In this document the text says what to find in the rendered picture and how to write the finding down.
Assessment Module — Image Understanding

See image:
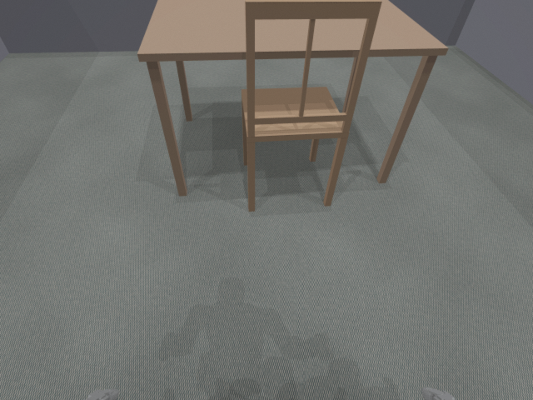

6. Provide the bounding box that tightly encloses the chair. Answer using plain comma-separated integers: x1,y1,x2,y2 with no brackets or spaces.
242,0,382,212

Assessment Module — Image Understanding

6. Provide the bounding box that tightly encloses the table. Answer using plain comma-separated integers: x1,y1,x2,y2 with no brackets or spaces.
137,0,449,197

